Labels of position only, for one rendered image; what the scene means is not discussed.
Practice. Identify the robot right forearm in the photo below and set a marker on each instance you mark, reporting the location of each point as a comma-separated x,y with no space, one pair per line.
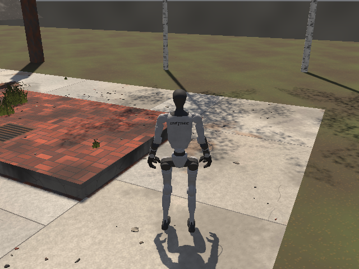
205,148

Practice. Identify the left robot upper arm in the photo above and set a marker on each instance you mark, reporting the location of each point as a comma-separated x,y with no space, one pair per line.
162,118

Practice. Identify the right robot upper arm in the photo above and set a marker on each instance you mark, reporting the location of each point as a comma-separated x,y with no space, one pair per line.
196,118

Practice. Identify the right robot hand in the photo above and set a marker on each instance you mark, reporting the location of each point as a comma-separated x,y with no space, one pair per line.
206,159

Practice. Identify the robot head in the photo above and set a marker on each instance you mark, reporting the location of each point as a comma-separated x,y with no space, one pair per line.
179,98

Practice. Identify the robot left forearm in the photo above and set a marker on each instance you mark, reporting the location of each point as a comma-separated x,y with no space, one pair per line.
153,149

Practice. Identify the left robot hand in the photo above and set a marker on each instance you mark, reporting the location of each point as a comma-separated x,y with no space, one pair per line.
154,160

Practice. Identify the robot left thigh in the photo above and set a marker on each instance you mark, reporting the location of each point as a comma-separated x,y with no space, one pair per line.
166,166

